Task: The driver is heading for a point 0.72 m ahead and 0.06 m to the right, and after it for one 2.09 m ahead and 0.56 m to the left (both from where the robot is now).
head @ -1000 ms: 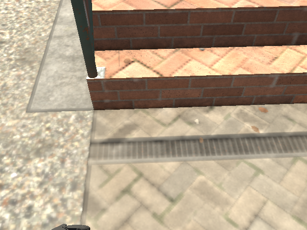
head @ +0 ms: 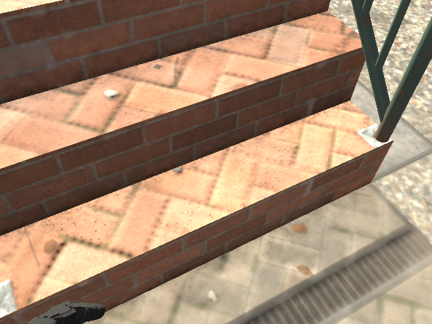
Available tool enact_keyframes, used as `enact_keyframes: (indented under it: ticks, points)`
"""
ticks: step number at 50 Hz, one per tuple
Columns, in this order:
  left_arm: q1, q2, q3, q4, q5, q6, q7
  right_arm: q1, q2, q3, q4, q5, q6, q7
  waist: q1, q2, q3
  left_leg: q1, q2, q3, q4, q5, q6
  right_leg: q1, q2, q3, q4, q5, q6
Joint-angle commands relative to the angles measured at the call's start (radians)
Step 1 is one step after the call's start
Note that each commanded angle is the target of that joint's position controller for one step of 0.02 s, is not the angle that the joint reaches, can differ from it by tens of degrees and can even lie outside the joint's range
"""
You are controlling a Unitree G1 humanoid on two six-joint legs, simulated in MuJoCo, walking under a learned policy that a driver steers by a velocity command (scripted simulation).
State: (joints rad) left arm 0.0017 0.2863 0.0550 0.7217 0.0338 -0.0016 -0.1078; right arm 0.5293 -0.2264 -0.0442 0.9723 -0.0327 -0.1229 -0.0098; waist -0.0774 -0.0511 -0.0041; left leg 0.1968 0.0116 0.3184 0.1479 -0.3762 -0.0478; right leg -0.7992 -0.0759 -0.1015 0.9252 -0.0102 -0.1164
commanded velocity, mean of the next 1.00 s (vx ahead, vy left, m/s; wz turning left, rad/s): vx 0.71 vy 0.02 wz -0.11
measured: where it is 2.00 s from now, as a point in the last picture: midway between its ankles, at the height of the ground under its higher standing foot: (320, 215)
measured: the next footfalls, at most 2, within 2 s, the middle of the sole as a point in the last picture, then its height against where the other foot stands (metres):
right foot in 0.12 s outside the picture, level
left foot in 0.58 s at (229, 279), level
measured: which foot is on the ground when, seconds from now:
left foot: down 0.00-0.12, up 0.14-0.56, down 0.58-0.90, up 0.92-1.00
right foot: up 0.00-0.10, down 0.12-0.56, up 0.58-0.92, down 0.94-1.00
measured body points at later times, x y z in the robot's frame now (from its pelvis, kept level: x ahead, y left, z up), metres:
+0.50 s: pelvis +0.42 -0.09 +0.00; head +0.45 -0.10 +0.45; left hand +0.52 +0.19 -0.12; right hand +0.54 -0.38 -0.08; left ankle +0.51 -0.02 -0.62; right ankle +0.22 -0.06 -0.71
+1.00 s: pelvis +0.68 -0.21 +0.04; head +0.75 -0.16 +0.48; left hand +0.91 +0.05 -0.07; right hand +0.91 -0.51 +0.03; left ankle +0.57 -0.09 -0.33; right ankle +0.65 -0.34 -0.71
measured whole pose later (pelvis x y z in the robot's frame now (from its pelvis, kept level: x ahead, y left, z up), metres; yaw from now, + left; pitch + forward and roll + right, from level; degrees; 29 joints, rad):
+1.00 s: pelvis +0.68 -0.21 +0.04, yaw -1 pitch +6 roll +0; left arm 0.00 0.32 0.06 0.72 0.08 -0.14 0.01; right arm 0.03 -0.34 -0.13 0.49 0.03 -0.02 -0.09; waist -0.03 -0.11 0.02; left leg -0.76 -0.23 -0.05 2.28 -0.94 -0.13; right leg -0.23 -0.03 0.00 0.30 -0.05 -0.01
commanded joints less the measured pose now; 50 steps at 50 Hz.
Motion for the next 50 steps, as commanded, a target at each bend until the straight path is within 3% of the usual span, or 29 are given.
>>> enact_keyframes:
  ticks: [1,5,6,7,8,13,17,19,21,23,25,26,27,28,29,30,31,32,34,37,39,42,43,44,45,46,47,48,50]
  points:
    - [-0.146,0.008,-0.019,-0.102,-0.009,-0.017,0.006,-0.034,-0.162,-0.025,-0.04,0.003,-0.003,-0.02,0.059,0.136,0.145,-0.079,0.229,0.011,0.032,1.117,0.027,0.109,0.084,-0.13,-0.176,-0.052,-0.062]
    - [0.361,0.139,0.038,0.034,-0.01,-0.033,0.05,-0.089,-0.26,-0.053,-0.07,-0.003,0.047,-0.025,0.296,0.214,-0.13,-0.148,0.303,-0.041,0.743,1.433,0.092,0.679,0.204,-0.069,-0.271,-0.268,-0.169]
    - [0.428,0.186,0.068,0.08,-0.009,-0.035,0.067,-0.096,-0.216,-0.047,-0.08,-0.017,0.045,-0.013,0.298,0.127,-0.162,-0.419,0.231,-0.06,1.037,0.828,0.081,0.937,0.142,0.069,-0.313,-0.351,-0.189]
    - [0.327,0.303,0.096,0.054,0.01,-0.016,0.077,-0.123,-0.102,-0.021,-0.198,-0.001,0.025,0.012,0.169,-0.186,-0.164,-0.969,-0.011,-0.106,1.45,-0.091,0.009,1.223,-0.119,0.625,-0.421,-0.402,-0.352]
    - [0.415,0.319,0.103,0.047,0.006,-0.002,0.08,-0.268,-0.162,-0.024,-0.265,0.006,-0.008,0.01,0.224,0.008,-0.251,-1.054,0.005,-0.334,1.499,-0.025,0.032,1.236,-0.152,0.803,-0.57,-0.395,-0.349]
    - [0.264,0.166,0.05,0.046,-0.024,-0.057,0.108,-0.231,-0.135,-0.001,-0.265,-0.045,0.029,0.005,0.023,0.151,0.025,-0.86,0.135,-0.39,1.162,0.007,0.002,0.68,-0.022,0.515,-0.699,-0.022,-0.244]
    - [0.274,0.173,0.041,0.049,-0.035,-0.083,0.1,-0.439,-0.091,0.027,-0.376,-0.032,0.048,0.02,0.04,0.076,0.116,-0.715,0.095,-0.281,0.787,0.165,-0.032,0.401,0.111,0.388,-0.725,0.201,-0.195]
    - [0.322,0.149,0.037,0.074,-0.017,-0.086,0.1,-0.406,-0.047,0.043,-0.355,-0.006,0.043,0.012,0.062,-0.05,0.016,-0.664,0.056,-0.24,0.806,0.234,0.005,0.517,0.094,0.346,-0.673,0.426,-0.159]
    - [0.435,0.137,0.03,0.11,-0.028,-0.096,0.108,-0.392,-0.069,0.037,-0.372,-0.042,0.062,-0.022,0.083,-0.062,-0.026,-1.001,0.082,-0.282,1.055,0.038,0.078,0.901,0.003,0.411,-0.546,0.696,-0.13]
    - [0.646,0.168,0.05,0.11,-0.031,-0.089,0.172,-0.437,-0.1,0.013,-0.372,-0.067,0.096,-0.022,0.168,0.186,0.026,-1.369,-0.02,-0.064,1.297,-0.088,0.112,1.236,-0.13,0.445,-0.33,1.674,0.05]
    - [0.674,0.192,0.056,0.117,-0.003,-0.082,0.207,-0.482,-0.064,0.037,-0.412,-0.029,0.101,-0.007,0.152,0.034,-0.013,-1.334,-0.009,-0.152,1.221,-0.166,0.156,1.249,-0.121,0.383,-0.29,1.723,0.146]
    - [0.359,0.122,0.028,0.075,0.068,-0.079,0.175,-0.412,-0.067,0.048,-0.445,0.032,0.047,-0.025,-0.026,-0.213,-0.051,-0.872,0.013,-0.416,0.795,-0.283,0.177,0.925,0.038,0.258,-0.171,1.387,0.07]
    - [0.076,0.174,0.05,0.009,0.045,-0.09,0.165,0.046,-0.202,-0.015,-0.327,0.057,0.035,-0.038,-0.325,-0.163,-0.184,-0.31,0.047,-0.453,0.411,0.231,0.157,0.672,0.061,0.302,0.06,1.126,0.055]
    - [-0.191,0.114,0.023,-0.043,-0.017,-0.105,0.161,0.418,-0.286,-0.057,-0.094,0.096,0.04,-0.027,-0.502,0.099,-0.207,0.091,0.047,-0.332,0.208,0.856,0.207,0.376,0.225,0.184,0.519,0.283,0.057]
    - [-0.265,-0.019,-0.017,-0.108,0.023,-0.131,0.132,0.39,-0.212,-0.049,-0.018,0.053,0.049,-0.02,-0.362,0.218,-0.004,-0.009,0.049,-0.342,0.071,0.687,0.254,0.143,0.297,0.055,0.897,-0.4,0.035]
    - [0.027,-0.085,-0.042,-0.168,-0.017,-0.15,0.133,0.09,-0.112,0.001,-0.093,-0.007,0.04,-0.019,-0.005,0.273,0.037,0.064,0.203,-0.709,0.391,1.85,0.218,-0.084,0.32,0.285,1.03,-0.342,0.071]
    - [0.297,-0.005,-0.022,-0.109,-0.029,-0.126,0.111,0.018,-0.082,-0.009,-0.13,-0.02,0.059,-0.019,0.081,0.131,-0.214,0.205,0.32,-0.925,0.376,1.766,0.342,-0.113,0.289,0.35,1.032,-0.249,0.097]
    - [0.383,0.034,-0.017,-0.082,-0.009,-0.094,0.109,-0.154,-0.086,-0.014,-0.175,-0.011,0.069,-0.035,0.177,0.084,-0.225,0.086,0.352,-0.987,0.315,1.398,0.423,-0.089,0.2,0.319,1.073,-0.178,0.116]
    - [0.151,0.04,-0.025,-0.178,0.054,-0.056,0.106,-0.203,-0.116,-0.022,-0.173,0.056,0.08,-0.032,0.141,0.028,-0.094,-0.179,0.192,-0.73,0.28,1.18,0.405,-0.147,0.17,0.186,1.143,-0.313,0.13]
    - [-0.049,-0.031,-0.076,-0.286,0.051,-0.031,0.094,-0.137,-0.077,-0.007,-0.129,0.028,0.035,-0.022,0.102,0.052,0.05,-0.484,0.053,-0.56,0.204,1.429,0.284,-0.112,0.141,0.046,0.952,-0.436,0.134]
    - [-0.072,0.025,-0.064,-0.331,-0.008,-0.084,0.114,-0.208,-0.148,-0.043,-0.207,0.025,0.05,-0.07,0.106,0.174,-0.077,-0.451,0.042,-0.605,0.197,1.556,0.236,0.121,0.137,0.05,0.579,-0.382,0.234]
    - [0.03,0.071,-0.02,-0.279,-0.06,-0.046,0.144,-0.343,-0.189,-0.081,-0.305,0.024,0.117,-0.123,0.165,0.221,-0.271,-0.372,0.001,-0.627,0.451,1.833,0.091,0.517,0.185,0.118,-0.063,-0.057,0.242]
    - [0.062,0.12,-0.004,-0.286,-0.05,-0.035,0.144,-0.42,-0.228,-0.096,-0.37,0.033,0.134,-0.112,0.216,0.161,-0.324,-0.302,-0.043,-0.666,0.538,1.851,0.044,0.559,0.213,0.067,-0.238,-0.148,0.222]
    - [0.217,0.217,0.018,-0.208,0.018,-0.049,0.121,-0.573,-0.319,-0.13,-0.463,0.04,0.145,-0.095,0.304,0.101,-0.322,0.012,-0.154,-0.473,0.576,1.98,-0.128,0.524,0.284,-0.074,-0.478,0.039,0.223]
    - [0.359,0.167,0.041,-0.089,-0.027,-0.069,0.125,-0.741,-0.27,-0.133,-0.55,0.044,0.122,-0.086,0.397,-0.07,-0.165,-0.082,-0.19,-0.438,0.965,1.423,-0.204,0.594,0.237,-0.059,-0.878,0.46,0.196]
    - [0.415,0.065,0.004,0.051,-0.081,-0.079,0.112,-0.659,-0.129,-0.101,-0.562,0.029,0.109,-0.069,0.294,-0.366,-0.069,-0.554,-0.274,-0.345,1.41,-0.331,-0.204,0.903,0.057,0.136,-0.946,0.96,0.125]
    - [0.441,0.005,-0.028,0.117,-0.028,-0.122,0.099,-0.588,0.028,-0.04,-0.589,0.061,0.069,-0.071,0.238,-0.309,0.092,-1.199,-0.345,-0.313,2.159,-0.851,-0.159,1.086,-0.115,0.216,-0.809,1.487,0.079]
    - [0.491,0.029,-0.01,0.181,0.083,-0.168,0.102,-0.54,0.123,0.006,-0.647,0.075,0.07,-0.076,0.156,-0.267,0.01,-1.799,-0.36,-0.386,2.707,-1.029,-0.131,1.464,-0.41,0.398,-0.365,2.189,-0.108]
    - [0.506,-0.012,-0.003,0.204,0.105,-0.102,0.132,-0.603,0.126,0.076,-0.665,0.069,0.061,-0.045,0.175,0.004,-0.255,-2.099,-0.17,-0.43,2.798,-0.848,-0.051,1.807,-0.438,0.319,-0.312,1.704,-0.096]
